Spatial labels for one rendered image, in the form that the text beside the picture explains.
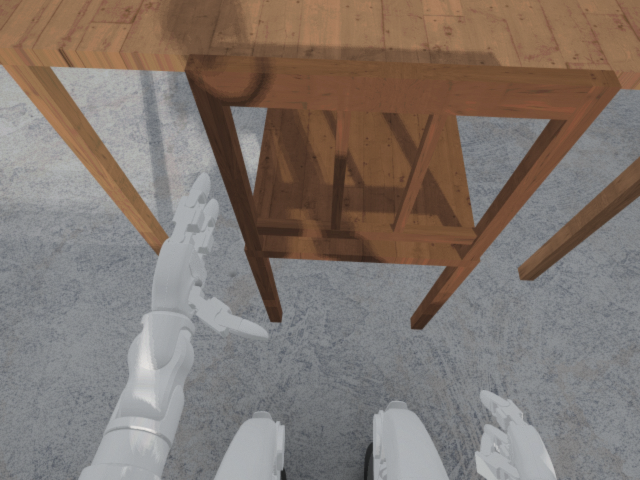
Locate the robot left forearm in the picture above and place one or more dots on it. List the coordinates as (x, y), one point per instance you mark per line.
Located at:
(143, 425)

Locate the right robot hand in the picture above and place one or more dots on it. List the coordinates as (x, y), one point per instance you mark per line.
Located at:
(523, 455)

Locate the chair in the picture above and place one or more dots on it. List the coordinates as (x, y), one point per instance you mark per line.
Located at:
(361, 161)

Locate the left robot hand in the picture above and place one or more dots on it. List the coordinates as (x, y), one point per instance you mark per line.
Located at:
(180, 264)

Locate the right robot thigh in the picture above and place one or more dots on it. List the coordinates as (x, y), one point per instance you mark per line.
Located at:
(401, 440)

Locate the table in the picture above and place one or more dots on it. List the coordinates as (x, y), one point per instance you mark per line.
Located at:
(159, 35)

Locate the right robot shin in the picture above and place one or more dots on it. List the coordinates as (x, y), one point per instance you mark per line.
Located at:
(380, 470)

